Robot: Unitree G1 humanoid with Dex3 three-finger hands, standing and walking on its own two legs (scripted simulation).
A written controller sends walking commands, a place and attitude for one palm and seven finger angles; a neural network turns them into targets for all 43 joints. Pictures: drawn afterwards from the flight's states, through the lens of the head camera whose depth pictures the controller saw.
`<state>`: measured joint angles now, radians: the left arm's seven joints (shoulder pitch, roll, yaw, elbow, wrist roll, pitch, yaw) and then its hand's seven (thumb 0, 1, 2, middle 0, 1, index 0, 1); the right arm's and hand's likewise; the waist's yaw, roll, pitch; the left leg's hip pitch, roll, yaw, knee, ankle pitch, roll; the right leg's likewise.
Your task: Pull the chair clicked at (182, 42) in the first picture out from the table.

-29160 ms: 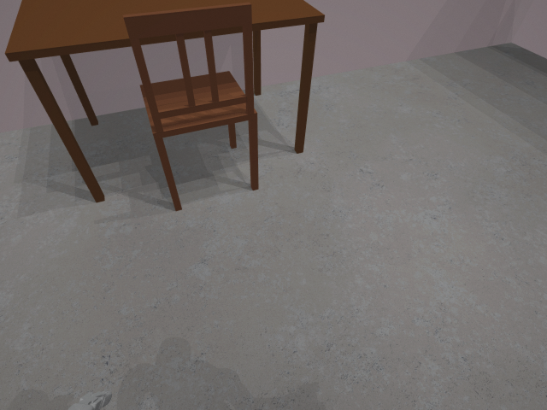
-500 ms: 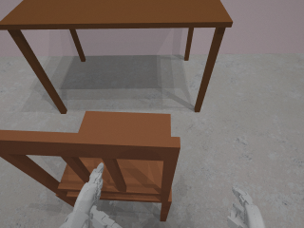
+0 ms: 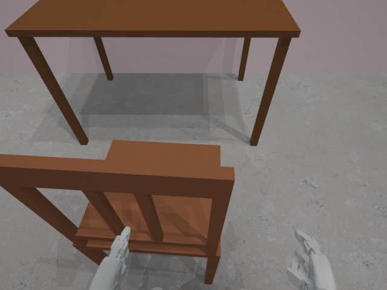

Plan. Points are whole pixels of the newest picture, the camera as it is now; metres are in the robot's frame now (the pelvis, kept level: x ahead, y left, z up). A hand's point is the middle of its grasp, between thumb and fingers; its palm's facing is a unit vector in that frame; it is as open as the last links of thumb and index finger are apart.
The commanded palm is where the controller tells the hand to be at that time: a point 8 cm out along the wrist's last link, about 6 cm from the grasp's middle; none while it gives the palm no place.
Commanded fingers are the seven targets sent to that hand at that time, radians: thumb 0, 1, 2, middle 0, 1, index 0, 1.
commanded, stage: draw the hand back to the body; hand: left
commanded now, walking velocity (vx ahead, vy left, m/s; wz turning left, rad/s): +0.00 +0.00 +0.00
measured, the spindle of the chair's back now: (109, 215) +0.29 +0.20 -0.03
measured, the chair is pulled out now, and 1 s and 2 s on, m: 0.58 0.58 0.58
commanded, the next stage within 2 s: step back with the hand held close in 1.56 s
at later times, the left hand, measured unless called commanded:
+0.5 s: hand (92, 261) +0.17 +0.16 +0.09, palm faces +0.06 -0.99 -0.10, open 17.3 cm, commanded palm +0.14 +0.22 +0.11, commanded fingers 0.00 -0.30 0.32 -0.04 -0.05 -0.04 -0.05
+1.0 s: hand (10, 212) +0.20 +0.24 +0.19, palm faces +0.40 -0.80 -0.44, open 12.0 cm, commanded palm +0.16 +0.28 +0.21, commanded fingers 0.00 0.61 0.76 -0.16 -0.24 -0.16 -0.24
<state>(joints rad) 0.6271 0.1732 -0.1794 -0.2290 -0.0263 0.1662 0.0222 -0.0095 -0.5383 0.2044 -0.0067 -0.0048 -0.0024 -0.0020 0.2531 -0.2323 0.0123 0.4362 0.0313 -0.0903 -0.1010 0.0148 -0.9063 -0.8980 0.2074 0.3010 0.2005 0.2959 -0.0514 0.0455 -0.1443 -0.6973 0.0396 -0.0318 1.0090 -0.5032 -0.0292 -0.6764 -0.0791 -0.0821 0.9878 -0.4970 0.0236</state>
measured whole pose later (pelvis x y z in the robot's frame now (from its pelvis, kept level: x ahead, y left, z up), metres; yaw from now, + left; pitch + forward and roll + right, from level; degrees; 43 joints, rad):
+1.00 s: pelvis +0.02 +0.00 +0.05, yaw +0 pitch -1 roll -1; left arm 0.55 0.35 0.24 -0.44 -0.06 -0.02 0.17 0.00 0.26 0.60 -0.13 -0.17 -0.12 -0.17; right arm 0.18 -0.22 0.02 0.62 0.03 -0.12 -0.12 0.01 -0.91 -0.90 0.21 0.30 0.20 0.30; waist 0.06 0.09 -0.01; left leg -0.22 0.05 -0.02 0.60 -0.36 -0.04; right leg -0.20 -0.06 -0.10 0.57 -0.35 0.02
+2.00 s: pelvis -0.02 +0.00 +0.06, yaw -2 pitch -1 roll +0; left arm 0.59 0.41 0.38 -0.49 -0.07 -0.09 0.15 0.02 0.89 0.90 -0.22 -0.31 -0.21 -0.30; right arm 0.14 -0.22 -0.03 0.58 0.04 0.02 -0.10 0.01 -0.91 -0.90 0.21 0.30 0.20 0.30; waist 0.00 0.07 0.08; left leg -0.24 0.04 0.02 0.49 -0.24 -0.02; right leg -0.24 -0.06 -0.06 0.48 -0.22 0.03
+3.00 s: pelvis -0.15 +0.01 +0.05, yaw +0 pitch +2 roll -4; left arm 0.54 0.42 0.49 -0.62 -0.07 -0.26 0.17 0.02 0.89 0.90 -0.21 -0.31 -0.21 -0.30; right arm 0.20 -0.15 -0.01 0.63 -0.01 -0.18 -0.04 0.01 -0.91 -0.90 0.21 0.30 0.20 0.30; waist 0.00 0.00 0.03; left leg -0.49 0.10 -0.01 0.57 -0.13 -0.01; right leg -0.37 0.02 -0.02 0.88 -0.50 0.01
